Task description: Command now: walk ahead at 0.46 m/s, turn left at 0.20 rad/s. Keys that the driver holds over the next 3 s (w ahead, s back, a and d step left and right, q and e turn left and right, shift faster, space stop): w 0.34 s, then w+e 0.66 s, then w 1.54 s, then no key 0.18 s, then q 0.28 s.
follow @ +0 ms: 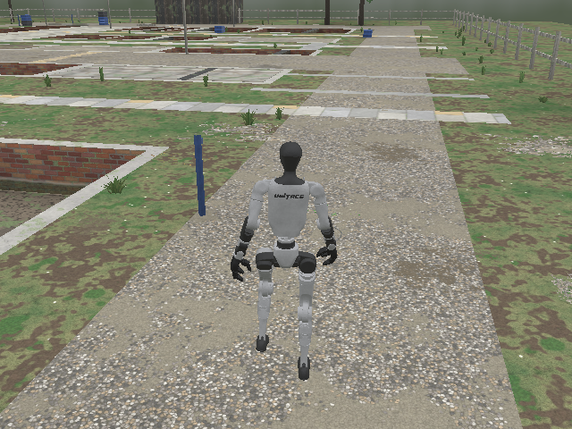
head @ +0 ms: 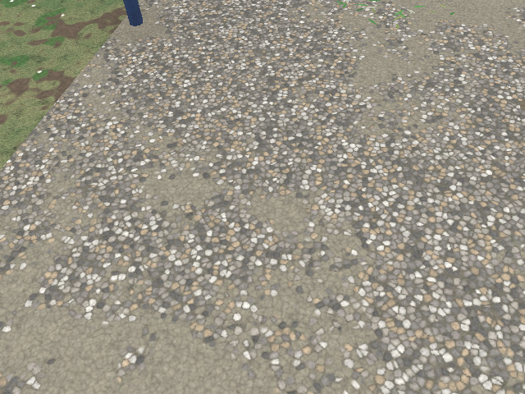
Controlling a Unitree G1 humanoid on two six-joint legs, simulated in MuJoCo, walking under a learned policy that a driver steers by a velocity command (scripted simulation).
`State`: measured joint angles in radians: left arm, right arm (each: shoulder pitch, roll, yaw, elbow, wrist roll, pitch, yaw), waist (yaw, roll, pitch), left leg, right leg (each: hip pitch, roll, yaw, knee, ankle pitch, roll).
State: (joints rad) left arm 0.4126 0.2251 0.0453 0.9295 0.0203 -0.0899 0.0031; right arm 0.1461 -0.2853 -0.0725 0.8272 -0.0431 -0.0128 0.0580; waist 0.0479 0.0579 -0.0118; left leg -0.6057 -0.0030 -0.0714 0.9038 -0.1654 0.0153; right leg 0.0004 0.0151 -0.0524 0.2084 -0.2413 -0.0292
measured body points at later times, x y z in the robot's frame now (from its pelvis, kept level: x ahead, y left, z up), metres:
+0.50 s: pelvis +0.25 +0.05 +0.00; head +0.27 +0.06 +0.45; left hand +0.36 +0.31 -0.14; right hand +0.24 -0.21 -0.14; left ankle +0.19 +0.12 -0.75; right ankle +0.37 -0.10 -0.68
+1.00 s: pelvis +0.53 -0.01 +0.00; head +0.55 -0.03 +0.44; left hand +0.62 +0.25 -0.13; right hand +0.60 -0.30 -0.12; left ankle +0.67 +0.14 -0.68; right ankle +0.49 -0.05 -0.75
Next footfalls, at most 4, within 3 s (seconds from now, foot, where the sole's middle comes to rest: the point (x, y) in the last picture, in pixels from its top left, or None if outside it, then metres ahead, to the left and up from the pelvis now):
0.18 left None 0.23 0.12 -0.78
0.72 right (326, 386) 0.53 -0.06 -0.78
1.26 left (299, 269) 0.88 0.01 -0.78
1.78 right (389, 223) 1.05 -0.27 -0.78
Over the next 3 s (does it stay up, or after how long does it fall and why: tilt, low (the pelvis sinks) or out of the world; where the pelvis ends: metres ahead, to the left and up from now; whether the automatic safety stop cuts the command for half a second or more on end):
stays up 1.45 -0.35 -0.01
